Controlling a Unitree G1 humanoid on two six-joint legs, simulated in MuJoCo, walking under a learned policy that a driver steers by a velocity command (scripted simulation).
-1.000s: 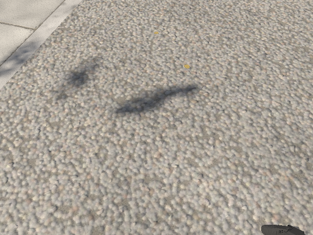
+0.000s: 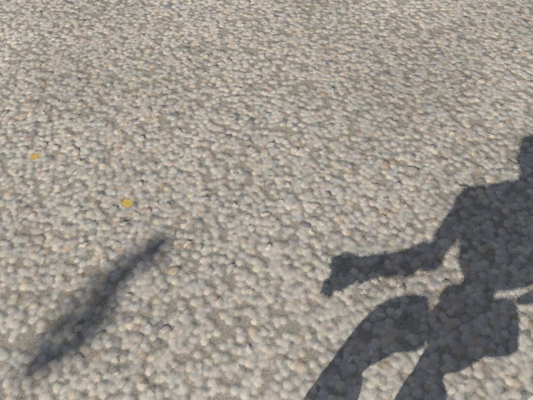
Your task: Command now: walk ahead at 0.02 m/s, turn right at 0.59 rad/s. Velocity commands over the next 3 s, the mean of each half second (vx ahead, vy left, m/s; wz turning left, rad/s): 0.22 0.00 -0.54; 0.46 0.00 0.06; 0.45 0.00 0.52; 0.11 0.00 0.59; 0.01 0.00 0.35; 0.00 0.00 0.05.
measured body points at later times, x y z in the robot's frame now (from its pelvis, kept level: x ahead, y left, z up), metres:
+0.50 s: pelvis +0.07 -0.01 +0.01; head +0.08 -0.01 +0.46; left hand +0.34 +0.17 -0.07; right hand +0.01 -0.30 -0.11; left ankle +0.03 +0.15 -0.74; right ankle +0.09 -0.16 -0.71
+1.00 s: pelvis +0.28 -0.11 -0.01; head +0.31 -0.12 +0.44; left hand +0.36 +0.17 -0.13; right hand +0.43 -0.38 -0.10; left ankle +0.49 -0.04 -0.71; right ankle +0.09 -0.16 -0.74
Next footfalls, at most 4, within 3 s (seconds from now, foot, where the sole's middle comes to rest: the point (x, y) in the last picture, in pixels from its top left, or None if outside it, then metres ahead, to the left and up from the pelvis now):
0.08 left None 0.07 0.15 -0.77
0.56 right None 0.12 -0.17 -0.77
1.06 left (316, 369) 0.52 -0.06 -0.77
1.52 right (387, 279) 0.77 -0.26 -0.77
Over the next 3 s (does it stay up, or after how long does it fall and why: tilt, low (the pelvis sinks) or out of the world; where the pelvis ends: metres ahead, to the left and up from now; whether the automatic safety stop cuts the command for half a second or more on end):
stays up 0.68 -0.16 0.00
